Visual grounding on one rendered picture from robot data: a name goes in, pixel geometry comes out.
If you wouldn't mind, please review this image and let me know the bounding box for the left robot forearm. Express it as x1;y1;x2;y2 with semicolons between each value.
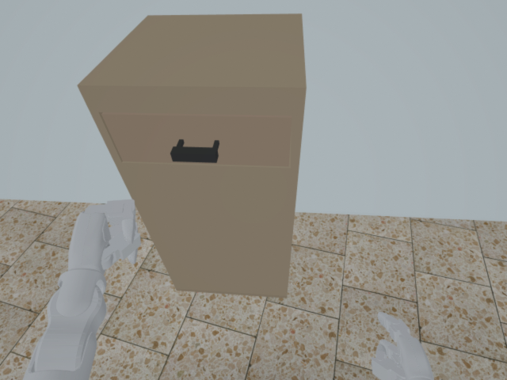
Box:
23;268;106;380

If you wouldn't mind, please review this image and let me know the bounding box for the drawer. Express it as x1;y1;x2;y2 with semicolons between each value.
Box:
102;112;292;166

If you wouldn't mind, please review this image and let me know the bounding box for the right robot hand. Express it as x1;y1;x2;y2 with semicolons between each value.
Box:
372;312;434;380

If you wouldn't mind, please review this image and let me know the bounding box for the cabinet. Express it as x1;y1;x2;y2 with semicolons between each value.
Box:
78;13;307;298

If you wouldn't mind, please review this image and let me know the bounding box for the handle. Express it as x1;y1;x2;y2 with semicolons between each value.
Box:
170;139;219;163

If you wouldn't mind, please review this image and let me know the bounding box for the left robot hand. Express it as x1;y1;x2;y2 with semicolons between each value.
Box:
68;199;141;275

